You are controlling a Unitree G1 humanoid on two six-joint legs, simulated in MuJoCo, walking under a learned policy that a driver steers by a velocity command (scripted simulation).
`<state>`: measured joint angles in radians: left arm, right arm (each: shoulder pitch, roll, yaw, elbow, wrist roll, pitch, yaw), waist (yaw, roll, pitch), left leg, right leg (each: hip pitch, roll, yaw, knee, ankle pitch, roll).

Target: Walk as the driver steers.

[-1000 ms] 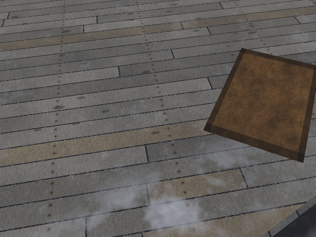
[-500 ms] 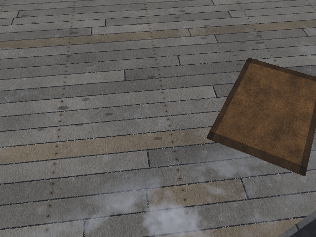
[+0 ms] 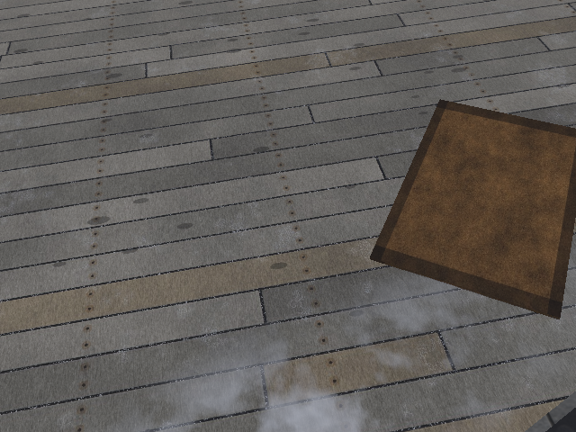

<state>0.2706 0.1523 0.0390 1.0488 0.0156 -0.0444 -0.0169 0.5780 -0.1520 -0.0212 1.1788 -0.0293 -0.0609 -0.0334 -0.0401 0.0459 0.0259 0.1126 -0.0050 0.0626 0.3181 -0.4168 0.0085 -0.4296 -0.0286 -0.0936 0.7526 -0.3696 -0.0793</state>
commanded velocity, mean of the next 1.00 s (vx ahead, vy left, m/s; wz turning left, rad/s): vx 0.46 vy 0.00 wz -0.08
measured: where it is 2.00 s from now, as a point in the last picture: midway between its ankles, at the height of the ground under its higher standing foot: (366, 243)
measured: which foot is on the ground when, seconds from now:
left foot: down 0.00-0.08, up 0.10-0.58, down 0.60-1.00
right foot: up 0.00-0.04, down 0.06-0.62, up 0.64-1.00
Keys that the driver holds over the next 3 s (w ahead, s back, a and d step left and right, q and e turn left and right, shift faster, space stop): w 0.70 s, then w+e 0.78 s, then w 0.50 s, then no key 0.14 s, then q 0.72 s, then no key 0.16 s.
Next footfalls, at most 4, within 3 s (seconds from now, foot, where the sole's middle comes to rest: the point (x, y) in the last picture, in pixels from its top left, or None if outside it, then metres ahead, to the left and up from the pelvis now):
0.06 right None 0.14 -0.12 -0.77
0.60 left None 0.48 0.07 -0.77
1.18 right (353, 334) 0.75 -0.12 -0.77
1.74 left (335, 225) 1.11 -0.11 -0.77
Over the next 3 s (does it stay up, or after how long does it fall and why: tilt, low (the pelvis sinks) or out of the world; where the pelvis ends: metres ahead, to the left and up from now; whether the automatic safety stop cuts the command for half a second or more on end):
stays up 1.14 -0.21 0.02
